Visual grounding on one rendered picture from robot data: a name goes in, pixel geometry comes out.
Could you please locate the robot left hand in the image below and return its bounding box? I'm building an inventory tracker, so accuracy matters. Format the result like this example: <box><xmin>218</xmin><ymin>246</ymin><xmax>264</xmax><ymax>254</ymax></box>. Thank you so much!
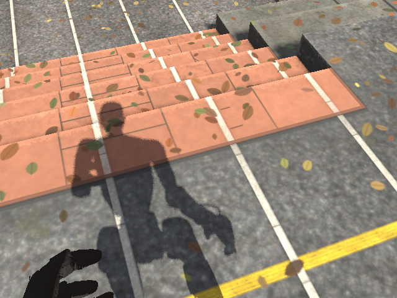
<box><xmin>23</xmin><ymin>249</ymin><xmax>114</xmax><ymax>298</ymax></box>

